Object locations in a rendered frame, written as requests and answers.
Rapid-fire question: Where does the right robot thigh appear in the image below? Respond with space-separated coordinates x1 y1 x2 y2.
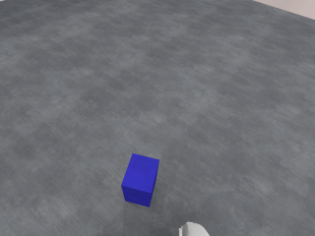
178 222 210 236

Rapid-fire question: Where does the carton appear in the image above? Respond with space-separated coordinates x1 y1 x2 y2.
121 153 159 207

